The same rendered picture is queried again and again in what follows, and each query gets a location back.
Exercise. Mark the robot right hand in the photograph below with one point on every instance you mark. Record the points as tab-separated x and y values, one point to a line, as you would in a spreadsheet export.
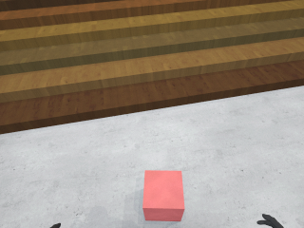
270	221

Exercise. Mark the carton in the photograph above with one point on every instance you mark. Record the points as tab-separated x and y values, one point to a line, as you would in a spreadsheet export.
163	198

